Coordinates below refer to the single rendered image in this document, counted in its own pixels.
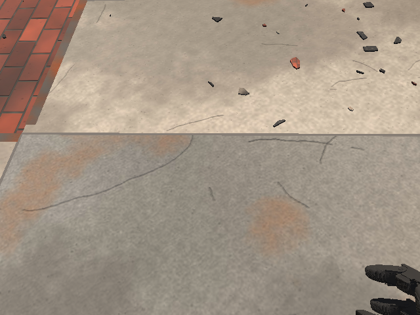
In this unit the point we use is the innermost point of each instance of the robot right hand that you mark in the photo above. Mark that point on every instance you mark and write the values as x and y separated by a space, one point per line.
405 278

